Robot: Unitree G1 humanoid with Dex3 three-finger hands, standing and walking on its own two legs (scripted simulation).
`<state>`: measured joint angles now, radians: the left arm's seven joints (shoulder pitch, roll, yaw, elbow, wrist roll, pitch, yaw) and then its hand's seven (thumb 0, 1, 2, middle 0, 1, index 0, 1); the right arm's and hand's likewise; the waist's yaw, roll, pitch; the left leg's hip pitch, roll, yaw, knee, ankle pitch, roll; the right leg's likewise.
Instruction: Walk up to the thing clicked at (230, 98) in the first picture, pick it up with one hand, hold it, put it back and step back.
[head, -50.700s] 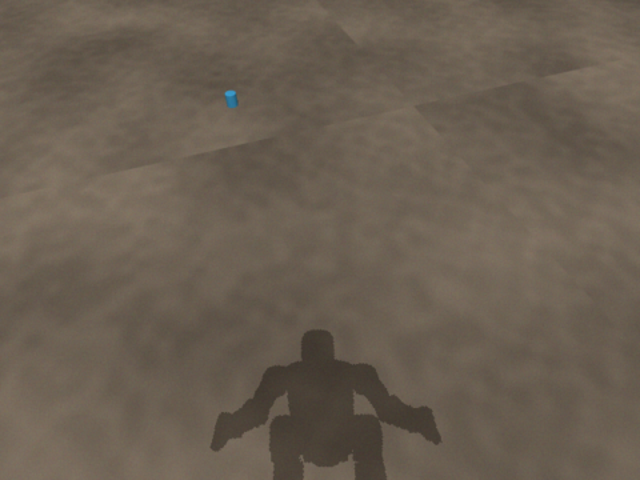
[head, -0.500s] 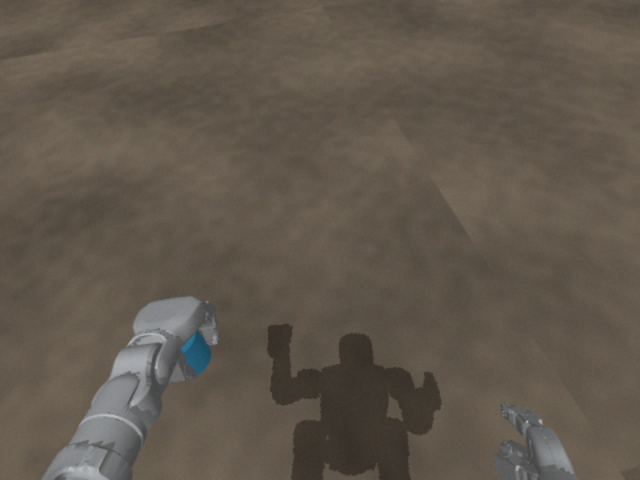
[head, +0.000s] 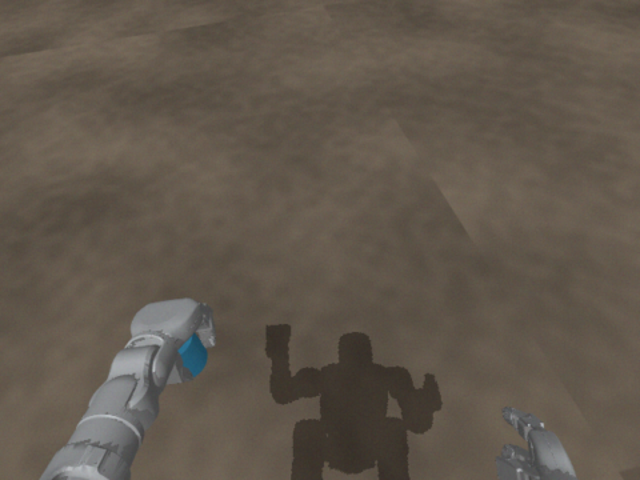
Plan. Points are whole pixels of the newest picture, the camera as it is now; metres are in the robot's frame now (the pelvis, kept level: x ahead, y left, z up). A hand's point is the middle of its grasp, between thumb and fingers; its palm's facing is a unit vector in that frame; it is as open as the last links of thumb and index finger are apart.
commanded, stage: crouch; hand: left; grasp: from above
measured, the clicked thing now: (179, 350) +0.30 +0.24 -0.07
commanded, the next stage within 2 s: lower in 1.96 s
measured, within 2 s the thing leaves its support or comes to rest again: neither
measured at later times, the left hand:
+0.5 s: hand (190, 381) +0.29 +0.24 -0.14, palm faces -0.49 +0.00 -0.87, open 7.6 cm
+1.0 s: hand (211, 401) +0.33 +0.29 -0.39, palm faces -0.48 -0.01 -0.88, open 7.5 cm
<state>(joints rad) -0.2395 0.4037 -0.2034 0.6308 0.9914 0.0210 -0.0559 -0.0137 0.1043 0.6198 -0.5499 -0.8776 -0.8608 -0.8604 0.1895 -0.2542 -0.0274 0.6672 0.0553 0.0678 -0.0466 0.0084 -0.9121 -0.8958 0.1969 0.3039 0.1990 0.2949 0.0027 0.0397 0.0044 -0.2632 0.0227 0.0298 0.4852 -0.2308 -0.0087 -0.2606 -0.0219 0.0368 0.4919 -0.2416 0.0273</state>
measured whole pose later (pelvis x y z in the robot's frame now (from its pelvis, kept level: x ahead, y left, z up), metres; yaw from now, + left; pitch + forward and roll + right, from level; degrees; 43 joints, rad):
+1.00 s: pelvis -0.06 +0.01 -0.25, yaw -1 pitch +34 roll -5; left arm -0.67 0.55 0.04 1.22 1.21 -0.15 0.34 -0.03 0.14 0.59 -0.53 -0.89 -0.84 -0.90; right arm 0.20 -0.23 -0.05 0.76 -0.07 -0.03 0.02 0.00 -0.91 -0.89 0.20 0.30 0.20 0.29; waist -0.14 0.04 -0.19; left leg -1.76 0.02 -0.06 1.77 -0.61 0.01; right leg -1.70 -0.01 0.00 1.72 -0.62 0.05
